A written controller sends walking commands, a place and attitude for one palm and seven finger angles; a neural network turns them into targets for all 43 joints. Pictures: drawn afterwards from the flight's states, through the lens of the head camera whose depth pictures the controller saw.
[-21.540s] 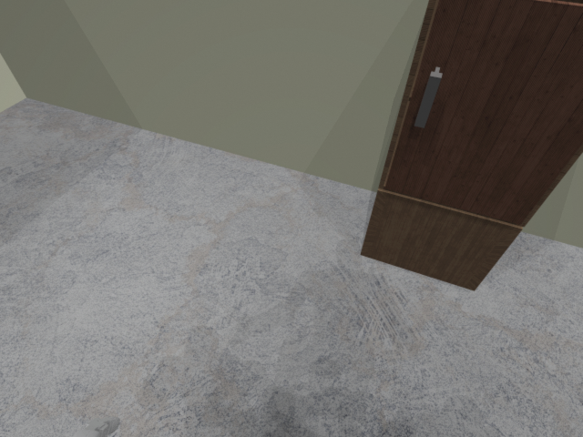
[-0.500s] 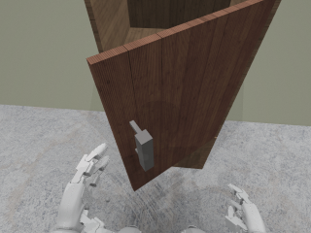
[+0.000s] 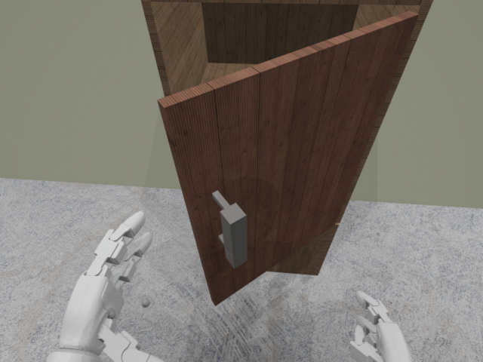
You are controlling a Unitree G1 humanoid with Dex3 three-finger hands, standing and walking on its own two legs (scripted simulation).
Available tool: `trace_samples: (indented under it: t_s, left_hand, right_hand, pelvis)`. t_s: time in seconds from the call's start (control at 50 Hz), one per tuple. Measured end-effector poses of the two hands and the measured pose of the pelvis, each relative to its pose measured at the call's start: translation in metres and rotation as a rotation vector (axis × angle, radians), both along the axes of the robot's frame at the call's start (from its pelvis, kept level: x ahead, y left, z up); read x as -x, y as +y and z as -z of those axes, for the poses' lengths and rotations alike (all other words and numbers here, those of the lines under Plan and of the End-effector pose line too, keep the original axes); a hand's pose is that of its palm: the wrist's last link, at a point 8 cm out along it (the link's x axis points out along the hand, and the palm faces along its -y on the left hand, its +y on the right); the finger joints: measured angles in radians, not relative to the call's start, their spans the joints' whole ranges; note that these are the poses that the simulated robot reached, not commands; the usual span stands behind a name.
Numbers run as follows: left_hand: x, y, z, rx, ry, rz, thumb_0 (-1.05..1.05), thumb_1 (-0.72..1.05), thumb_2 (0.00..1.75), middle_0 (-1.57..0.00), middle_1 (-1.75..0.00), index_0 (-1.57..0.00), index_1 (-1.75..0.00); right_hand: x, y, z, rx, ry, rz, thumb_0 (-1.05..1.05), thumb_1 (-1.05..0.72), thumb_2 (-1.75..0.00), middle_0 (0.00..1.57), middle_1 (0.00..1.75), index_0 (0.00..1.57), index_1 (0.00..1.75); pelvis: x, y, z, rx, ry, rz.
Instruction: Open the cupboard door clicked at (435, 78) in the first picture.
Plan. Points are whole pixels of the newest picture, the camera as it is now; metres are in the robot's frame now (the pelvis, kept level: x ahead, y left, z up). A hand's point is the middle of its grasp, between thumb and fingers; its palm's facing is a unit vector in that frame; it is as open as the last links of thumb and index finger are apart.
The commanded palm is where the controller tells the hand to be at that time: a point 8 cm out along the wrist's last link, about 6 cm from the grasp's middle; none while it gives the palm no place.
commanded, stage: draw the hand back to the body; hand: left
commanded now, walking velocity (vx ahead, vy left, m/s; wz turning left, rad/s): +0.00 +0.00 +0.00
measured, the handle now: (227, 229) +0.31 +0.05 +0.07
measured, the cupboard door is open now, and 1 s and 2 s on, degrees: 40 40 40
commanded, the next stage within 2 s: step back with the hand held close in 1.30 s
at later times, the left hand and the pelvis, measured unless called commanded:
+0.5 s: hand (72, 274) +0.20 +0.22 +0.15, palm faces +0.24 -0.91 -0.34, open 14.1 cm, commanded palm +0.15 +0.27 +0.18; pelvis +0.02 +0.02 +0.04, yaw +0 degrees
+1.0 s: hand out of the picture +0.22 +0.28 +0.23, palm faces +0.47 -0.78 -0.41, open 8.3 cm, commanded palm +0.17 +0.31 +0.23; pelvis +0.03 +0.01 +0.06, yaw -1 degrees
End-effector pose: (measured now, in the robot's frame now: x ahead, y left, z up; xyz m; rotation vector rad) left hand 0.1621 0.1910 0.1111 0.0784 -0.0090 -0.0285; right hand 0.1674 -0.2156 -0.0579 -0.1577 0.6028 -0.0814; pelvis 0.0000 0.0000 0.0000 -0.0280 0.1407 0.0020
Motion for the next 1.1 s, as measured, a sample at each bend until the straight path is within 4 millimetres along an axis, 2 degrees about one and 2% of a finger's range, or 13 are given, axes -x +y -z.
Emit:
trace_samples:
  t_s: [0.12, 0.24, 0.32, 0.5, 0.66, 0.96, 1.02, 1.1]
  left_hand:
    - [0.0, 0.014, -0.003, 0.003, 0.038, 0.01, -0.01, -0.5, 0.3, -0.15, -0.3, -0.15, -0.3]
    - [-0.004, 0.033, -0.023, -0.012, -0.006, -0.008, -0.01, -0.47, 0.32, -0.15, -0.31, -0.15, -0.3]
    - [-0.005, 0.048, -0.039, -0.164, -0.001, -0.129, -0.01, -0.39, 0.35, -0.16, -0.31, -0.16, -0.3]
    - [0.0, 0.07, -0.057, -0.27, 0.047, -0.283, 0.0, -0.12, 0.46, -0.17, -0.31, -0.17, -0.3]
    - [-0.006, 0.094, -0.086, -0.336, -0.024, -0.372, 0.0, 0.15, 0.58, -0.18, -0.31, -0.18, -0.31]
    - [-0.012, 0.118, -0.131, -0.405, -0.163, -0.472, 0.01, 0.67, 0.8, -0.2, -0.31, -0.2, -0.31]
    - [-0.011, 0.119, -0.134, -0.403, -0.172, -0.492, 0.01, 0.75, 0.84, -0.2, -0.31, -0.2, -0.31]
    - [-0.011, 0.112, -0.125, -0.376, -0.138, -0.482, 0.01, 0.83, 0.87, -0.2, -0.31, -0.2, -0.31]
  right_hand:
    - [-0.006, 0.004, -0.012, 0.019, -0.032, -0.014, 0.02, -0.9, -0.9, 0.2, 0.3, 0.2, 0.3]
    - [-0.012, 0.008, -0.021, 0.026, -0.058, -0.021, 0.02, -0.9, -0.9, 0.2, 0.3, 0.2, 0.3]
    - [-0.016, 0.013, -0.028, 0.041, -0.047, -0.014, 0.02, -0.9, -0.9, 0.2, 0.3, 0.2, 0.3]
    - [-0.019, 0.025, -0.034, 0.04, 0.003, -0.029, 0.02, -0.9, -0.9, 0.2, 0.3, 0.2, 0.3]
    - [-0.027, 0.031, -0.039, 0.04, 0.019, -0.049, 0.02, -0.9, -0.9, 0.2, 0.3, 0.2, 0.3]
    - [-0.038, 0.016, -0.049, 0.053, 0.027, -0.048, 0.02, -0.9, -0.9, 0.2, 0.3, 0.2, 0.3]
    - [-0.037, 0.011, -0.048, 0.05, 0.035, -0.044, 0.02, -0.9, -0.9, 0.2, 0.3, 0.2, 0.3]
    - [-0.032, 0.006, -0.046, 0.048, 0.052, -0.036, 0.02, -0.9, -0.9, 0.2, 0.3, 0.2, 0.3]
  pelvis:
    - [-0.001, 0.004, -0.006, 0.007, -0.024, -0.004]
    - [-0.006, 0.008, -0.013, 0.011, -0.048, -0.007]
    - [-0.01, 0.01, -0.022, 0.008, -0.07, 0.0]
    - [-0.018, 0.018, -0.041, 0.001, -0.12, 0.002]
    - [-0.024, 0.021, -0.052, -0.004, -0.163, 0.005]
    - [-0.027, 0.014, -0.062, -0.01, -0.204, 0.016]
    - [-0.026, 0.012, -0.063, -0.011, -0.208, 0.017]
    - [-0.023, 0.009, -0.064, -0.013, -0.211, 0.019]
